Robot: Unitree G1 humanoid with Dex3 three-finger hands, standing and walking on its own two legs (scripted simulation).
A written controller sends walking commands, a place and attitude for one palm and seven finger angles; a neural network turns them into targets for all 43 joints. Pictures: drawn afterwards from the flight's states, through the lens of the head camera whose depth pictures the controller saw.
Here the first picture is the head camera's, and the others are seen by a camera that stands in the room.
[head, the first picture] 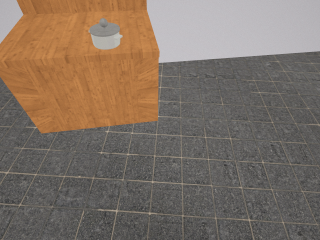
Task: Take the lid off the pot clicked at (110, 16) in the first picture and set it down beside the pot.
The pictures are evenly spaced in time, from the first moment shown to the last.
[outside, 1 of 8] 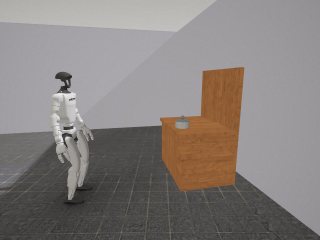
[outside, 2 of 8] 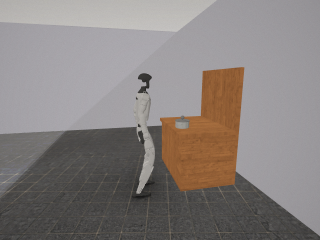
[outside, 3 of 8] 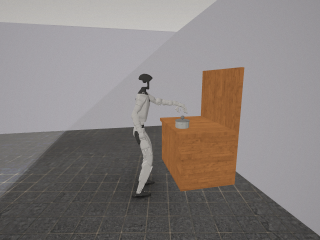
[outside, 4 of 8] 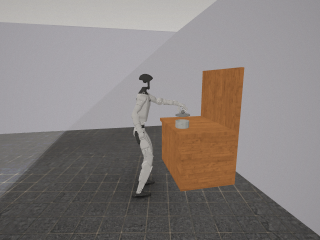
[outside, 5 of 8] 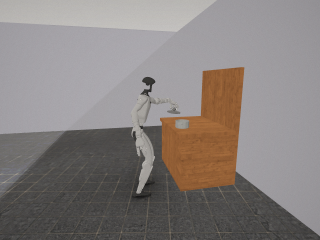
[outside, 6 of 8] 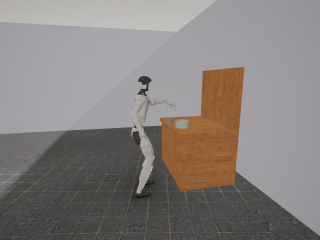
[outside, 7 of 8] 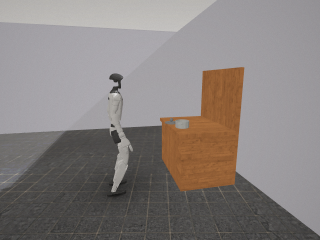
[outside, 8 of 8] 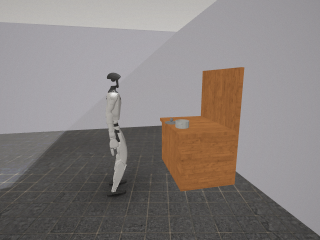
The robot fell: no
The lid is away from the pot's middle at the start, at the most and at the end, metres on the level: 0.00 0.25 0.24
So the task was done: yes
